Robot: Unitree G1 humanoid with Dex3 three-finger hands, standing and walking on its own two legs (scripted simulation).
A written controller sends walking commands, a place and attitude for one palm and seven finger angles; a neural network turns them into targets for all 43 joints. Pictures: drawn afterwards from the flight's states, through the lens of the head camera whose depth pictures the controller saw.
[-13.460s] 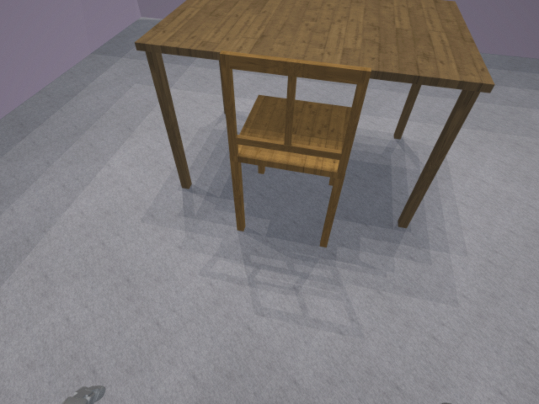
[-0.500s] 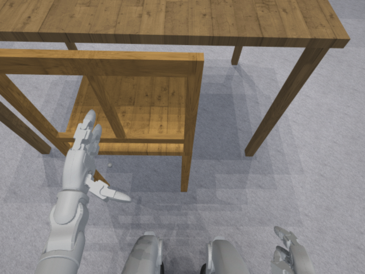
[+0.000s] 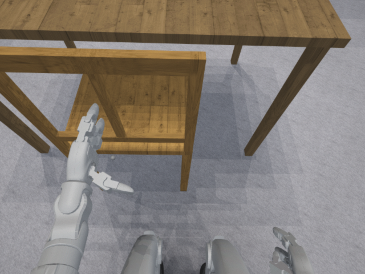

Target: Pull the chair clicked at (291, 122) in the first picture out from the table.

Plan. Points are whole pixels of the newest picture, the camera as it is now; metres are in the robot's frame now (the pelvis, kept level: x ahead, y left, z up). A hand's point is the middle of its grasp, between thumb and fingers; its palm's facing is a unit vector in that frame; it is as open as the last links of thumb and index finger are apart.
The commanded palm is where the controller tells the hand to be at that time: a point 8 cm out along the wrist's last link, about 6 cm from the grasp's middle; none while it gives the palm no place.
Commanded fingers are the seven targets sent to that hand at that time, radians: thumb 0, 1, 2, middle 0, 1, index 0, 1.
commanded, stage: push the fingers through the gap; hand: left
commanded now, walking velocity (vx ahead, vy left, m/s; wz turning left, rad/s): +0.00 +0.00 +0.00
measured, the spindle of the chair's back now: (110, 109) +0.48 +0.19 +0.02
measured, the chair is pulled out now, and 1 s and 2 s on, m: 0.00 0.00 0.00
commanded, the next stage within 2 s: hook a spindle and tug to test in 1.36 s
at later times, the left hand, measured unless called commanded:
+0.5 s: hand (117, 133) +0.41 +0.16 +0.03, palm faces +0.01 -1.00 -0.05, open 16.9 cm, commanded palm +0.38 +0.21 +0.03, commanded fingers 0.00 -0.50 0.30 -0.06 -0.08 -0.06 -0.08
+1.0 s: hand (118, 118) +0.45 +0.16 +0.03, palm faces +0.02 -1.00 -0.04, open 16.9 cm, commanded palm +0.42 +0.21 +0.03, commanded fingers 0.00 -0.50 0.30 -0.06 -0.08 -0.06 -0.08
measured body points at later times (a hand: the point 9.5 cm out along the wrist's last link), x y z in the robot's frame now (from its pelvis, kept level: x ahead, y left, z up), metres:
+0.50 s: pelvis +0.00 +0.00 +0.00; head +0.12 +0.01 +0.43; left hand +0.40 +0.21 +0.03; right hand +0.11 -0.26 -0.12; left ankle +0.04 +0.11 -0.62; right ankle +0.02 -0.11 -0.62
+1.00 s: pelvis +0.00 +0.00 +0.00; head +0.13 +0.01 +0.43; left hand +0.44 +0.22 +0.03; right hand +0.08 -0.26 -0.12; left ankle +0.04 +0.11 -0.62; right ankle +0.02 -0.11 -0.62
